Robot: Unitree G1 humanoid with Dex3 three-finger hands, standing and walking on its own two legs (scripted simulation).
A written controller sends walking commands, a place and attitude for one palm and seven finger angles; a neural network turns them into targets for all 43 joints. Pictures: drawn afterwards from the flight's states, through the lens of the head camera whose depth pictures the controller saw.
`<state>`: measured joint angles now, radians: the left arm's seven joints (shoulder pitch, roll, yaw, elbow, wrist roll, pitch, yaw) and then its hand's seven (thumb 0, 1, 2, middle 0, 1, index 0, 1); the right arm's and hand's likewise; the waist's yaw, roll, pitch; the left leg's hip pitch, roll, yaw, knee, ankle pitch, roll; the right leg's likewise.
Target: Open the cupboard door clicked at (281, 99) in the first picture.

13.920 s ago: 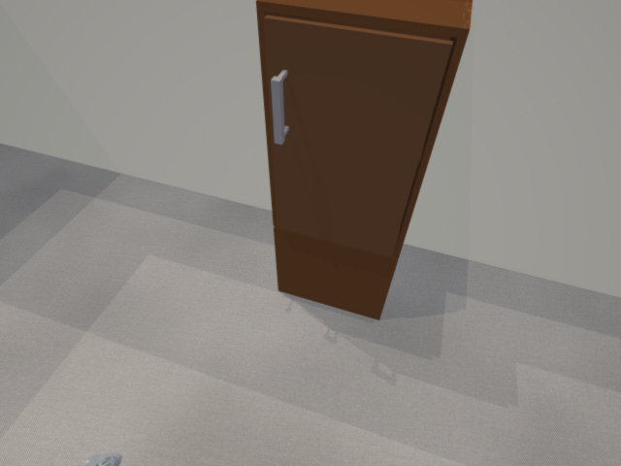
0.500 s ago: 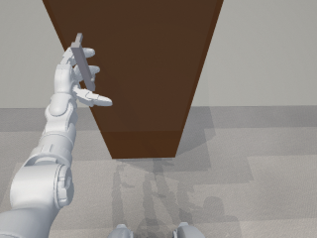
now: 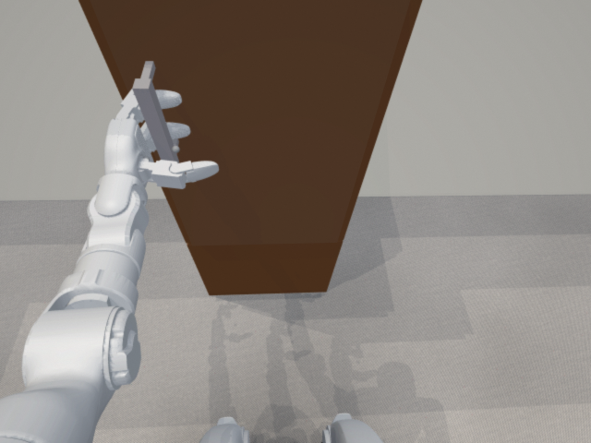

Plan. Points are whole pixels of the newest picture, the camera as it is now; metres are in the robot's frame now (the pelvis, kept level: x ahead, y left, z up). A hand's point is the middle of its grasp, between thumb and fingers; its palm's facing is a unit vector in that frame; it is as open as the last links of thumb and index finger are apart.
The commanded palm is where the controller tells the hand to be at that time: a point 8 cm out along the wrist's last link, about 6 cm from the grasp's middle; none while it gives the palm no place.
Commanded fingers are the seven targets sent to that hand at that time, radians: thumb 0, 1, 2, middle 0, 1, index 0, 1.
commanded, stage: close the thumb around the handle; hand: left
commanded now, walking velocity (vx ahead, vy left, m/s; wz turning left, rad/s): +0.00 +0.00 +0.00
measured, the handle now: (161, 120) +0.54 +0.17 +0.10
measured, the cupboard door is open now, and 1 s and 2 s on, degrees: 0 19 41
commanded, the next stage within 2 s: pull the door open along its arc in 0.42 s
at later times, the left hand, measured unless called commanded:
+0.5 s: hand (175, 151) +0.48 +0.14 +0.10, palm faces +0.01 -1.00 -0.02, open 5.6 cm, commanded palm +0.46 +0.18 +0.10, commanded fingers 0.00 0.90 0.90 -0.40 -1.35 -0.40 -1.35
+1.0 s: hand (189, 212) +0.38 +0.11 +0.10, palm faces +0.00 -1.00 +0.05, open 5.9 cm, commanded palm +0.34 +0.17 +0.10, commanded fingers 0.00 0.90 0.90 -0.40 -1.35 -0.40 -1.35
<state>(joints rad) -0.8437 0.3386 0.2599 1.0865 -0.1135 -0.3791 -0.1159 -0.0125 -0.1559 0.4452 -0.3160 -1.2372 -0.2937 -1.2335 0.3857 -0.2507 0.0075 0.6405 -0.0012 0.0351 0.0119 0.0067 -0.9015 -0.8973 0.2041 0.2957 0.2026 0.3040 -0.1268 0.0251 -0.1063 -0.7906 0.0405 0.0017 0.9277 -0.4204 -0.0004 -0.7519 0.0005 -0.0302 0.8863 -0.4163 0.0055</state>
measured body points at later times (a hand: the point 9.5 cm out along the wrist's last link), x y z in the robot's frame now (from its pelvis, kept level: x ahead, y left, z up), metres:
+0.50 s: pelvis +0.00 +0.00 +0.00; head +0.09 +0.01 +0.44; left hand +0.48 +0.19 +0.10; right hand +0.04 -0.26 -0.12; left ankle +0.01 +0.12 -0.69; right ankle +0.00 -0.13 -0.69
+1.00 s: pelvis +0.01 +0.00 +0.02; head +0.05 -0.01 +0.47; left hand +0.38 +0.17 +0.10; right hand +0.11 -0.25 -0.09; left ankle +0.01 +0.12 -0.69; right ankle +0.00 -0.13 -0.69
